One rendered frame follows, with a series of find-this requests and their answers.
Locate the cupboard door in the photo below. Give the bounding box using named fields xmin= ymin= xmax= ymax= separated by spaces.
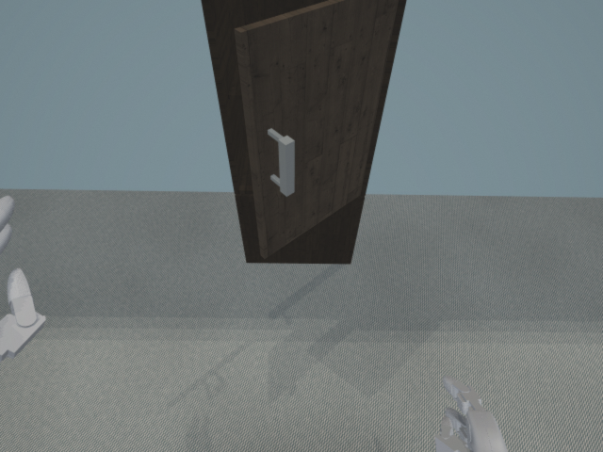
xmin=234 ymin=0 xmax=399 ymax=259

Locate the robot left hand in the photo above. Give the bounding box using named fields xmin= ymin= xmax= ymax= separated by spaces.
xmin=0 ymin=196 xmax=46 ymax=363

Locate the handle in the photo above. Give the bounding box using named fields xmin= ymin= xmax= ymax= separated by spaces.
xmin=268 ymin=128 xmax=295 ymax=196

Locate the robot right hand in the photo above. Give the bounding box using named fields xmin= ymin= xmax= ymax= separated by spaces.
xmin=435 ymin=376 xmax=508 ymax=452

